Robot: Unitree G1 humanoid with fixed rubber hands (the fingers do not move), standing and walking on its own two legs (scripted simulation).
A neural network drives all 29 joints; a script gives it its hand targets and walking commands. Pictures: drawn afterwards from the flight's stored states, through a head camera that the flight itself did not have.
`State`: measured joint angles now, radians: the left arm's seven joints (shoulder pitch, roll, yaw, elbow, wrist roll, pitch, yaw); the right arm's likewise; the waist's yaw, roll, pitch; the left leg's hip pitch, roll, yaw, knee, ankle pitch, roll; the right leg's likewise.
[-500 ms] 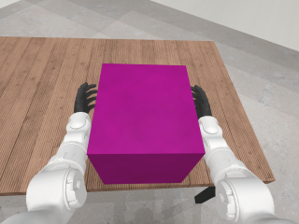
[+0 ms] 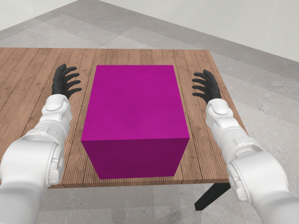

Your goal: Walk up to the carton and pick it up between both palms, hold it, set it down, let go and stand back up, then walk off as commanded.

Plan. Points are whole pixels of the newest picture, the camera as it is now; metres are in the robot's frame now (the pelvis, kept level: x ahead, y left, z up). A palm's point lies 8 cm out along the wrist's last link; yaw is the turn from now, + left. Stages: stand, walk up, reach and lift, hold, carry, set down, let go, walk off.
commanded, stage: set down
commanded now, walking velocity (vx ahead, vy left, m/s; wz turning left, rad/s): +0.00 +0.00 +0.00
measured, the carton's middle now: (136, 122) +0.43 +0.04 +0.01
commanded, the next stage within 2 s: none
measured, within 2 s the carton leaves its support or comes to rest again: neither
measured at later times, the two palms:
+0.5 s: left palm (47, 75) +0.44 +0.25 +0.18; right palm (221, 80) +0.45 -0.18 +0.18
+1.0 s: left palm (54, 98) +0.40 +0.24 +0.14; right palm (226, 101) +0.41 -0.19 +0.14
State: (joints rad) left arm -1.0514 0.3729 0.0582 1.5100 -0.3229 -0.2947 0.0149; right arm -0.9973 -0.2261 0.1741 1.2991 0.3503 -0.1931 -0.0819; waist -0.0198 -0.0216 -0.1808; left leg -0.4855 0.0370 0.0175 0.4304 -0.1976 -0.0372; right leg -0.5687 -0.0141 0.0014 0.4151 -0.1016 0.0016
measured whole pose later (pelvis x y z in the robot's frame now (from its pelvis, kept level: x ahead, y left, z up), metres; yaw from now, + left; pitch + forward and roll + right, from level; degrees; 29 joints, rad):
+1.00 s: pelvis -0.01 +0.00 +0.00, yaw +1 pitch +6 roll +1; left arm -0.89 0.39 -0.01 1.18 -0.34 0.02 -0.01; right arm -0.89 -0.30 0.20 1.12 0.43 0.01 -0.07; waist -0.02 -0.02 -0.14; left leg -0.34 0.04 0.00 0.43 -0.20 -0.04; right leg -0.42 -0.01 -0.01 0.41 -0.11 0.00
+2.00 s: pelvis +0.01 +0.02 +0.01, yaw +1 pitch -4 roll -1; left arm -0.02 0.23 0.01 0.42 -0.15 0.02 0.02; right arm -0.06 -0.28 0.09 0.48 0.39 -0.11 -0.02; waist -0.02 -0.02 -0.02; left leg -0.11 0.04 0.00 0.43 -0.26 -0.02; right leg -0.16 -0.01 -0.01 0.36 -0.14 0.02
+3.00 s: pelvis +0.02 +0.03 +0.01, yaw +0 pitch -7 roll -1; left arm 0.21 0.15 0.01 0.41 -0.02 0.01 0.03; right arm 0.22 -0.22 0.04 0.53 0.19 -0.19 0.02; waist -0.02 0.00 0.05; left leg 0.00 0.04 0.02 0.42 -0.29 -0.01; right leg -0.05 -0.01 0.00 0.34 -0.17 0.01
